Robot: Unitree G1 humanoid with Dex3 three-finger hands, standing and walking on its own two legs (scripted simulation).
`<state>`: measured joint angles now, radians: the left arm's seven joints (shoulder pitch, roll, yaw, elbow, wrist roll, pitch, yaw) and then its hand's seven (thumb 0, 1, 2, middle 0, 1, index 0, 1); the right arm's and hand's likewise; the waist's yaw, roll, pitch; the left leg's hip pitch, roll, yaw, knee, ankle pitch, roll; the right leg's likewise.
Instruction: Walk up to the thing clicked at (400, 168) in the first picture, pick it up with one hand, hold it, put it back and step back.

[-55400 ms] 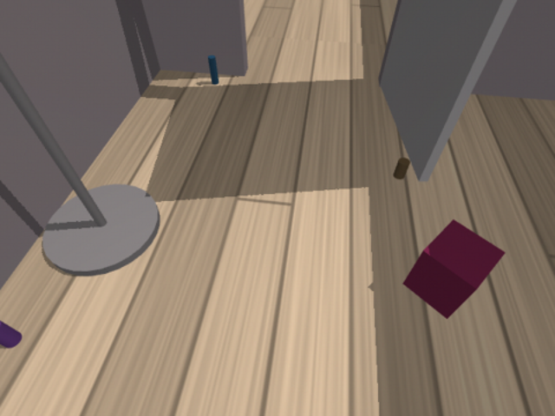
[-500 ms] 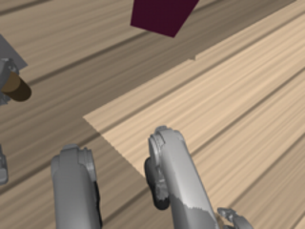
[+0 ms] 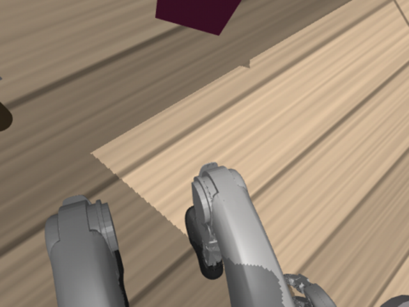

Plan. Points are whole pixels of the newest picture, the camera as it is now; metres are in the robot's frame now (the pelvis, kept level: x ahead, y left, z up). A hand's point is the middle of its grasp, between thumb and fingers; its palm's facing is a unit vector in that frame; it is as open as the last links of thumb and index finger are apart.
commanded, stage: lower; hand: left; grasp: from above
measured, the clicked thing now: out of the picture +0.51 +0.30 -0.22
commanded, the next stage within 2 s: rest in 0.16 s
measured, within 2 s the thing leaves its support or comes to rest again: rests again in 0.66 s
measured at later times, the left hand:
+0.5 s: hand out of the picture +0.49 +0.32 -0.23, palm faces -0.46 -0.07 -0.88, open 8.3 cm
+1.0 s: hand out of the picture +0.50 +0.31 -0.25, palm faces -0.45 -0.07 -0.89, open 8.3 cm
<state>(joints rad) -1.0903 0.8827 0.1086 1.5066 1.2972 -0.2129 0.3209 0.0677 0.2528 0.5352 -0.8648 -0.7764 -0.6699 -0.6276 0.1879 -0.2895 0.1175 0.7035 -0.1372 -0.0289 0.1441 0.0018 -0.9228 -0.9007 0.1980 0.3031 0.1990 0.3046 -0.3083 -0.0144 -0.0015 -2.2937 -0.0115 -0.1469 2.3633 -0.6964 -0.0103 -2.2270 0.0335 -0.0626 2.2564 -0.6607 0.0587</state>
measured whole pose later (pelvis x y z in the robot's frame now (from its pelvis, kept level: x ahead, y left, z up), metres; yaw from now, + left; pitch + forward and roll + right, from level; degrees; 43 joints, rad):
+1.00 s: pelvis +0.00 +0.01 -0.03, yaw -5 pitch +31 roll -14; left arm -1.13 1.04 0.11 1.65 1.33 -0.23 0.46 0.08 0.30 0.43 -0.93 -0.71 -0.72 -0.54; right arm 0.16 -0.33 0.24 0.65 -0.19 -0.10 0.16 0.00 -0.90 -0.89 0.20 0.30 0.20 0.30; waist -0.38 -0.09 0.12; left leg -2.36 -0.01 -0.22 2.51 -0.71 0.00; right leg -2.26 0.06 -0.12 2.33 -0.65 0.07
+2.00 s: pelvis -0.01 +0.01 -0.03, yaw -6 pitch +29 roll -15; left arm -1.12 1.10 0.13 1.62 1.30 -0.23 0.42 0.00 -0.40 0.94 -0.17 -1.03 -0.18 -1.02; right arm 0.14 -0.35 0.29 0.60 -0.20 -0.12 0.17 0.00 -0.90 -0.90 0.20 0.30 0.20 0.31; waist -0.39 -0.11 0.16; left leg -2.35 -0.01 -0.24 2.52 -0.70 0.00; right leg -2.24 0.07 -0.14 2.32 -0.62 0.06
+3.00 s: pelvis -0.02 +0.01 +0.03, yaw +0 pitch +33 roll -10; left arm -1.11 0.92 0.00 1.32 1.15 -0.24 0.04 0.00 -0.43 0.93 -0.22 -0.91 -0.18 -0.92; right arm 0.15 -0.32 0.16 0.60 -0.09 0.05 0.08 0.00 -0.91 -0.90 0.20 0.30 0.20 0.30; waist -0.26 0.01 -0.02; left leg -2.22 -0.01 -0.13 2.27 -0.65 0.02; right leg -2.14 0.02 -0.06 2.16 -0.62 0.06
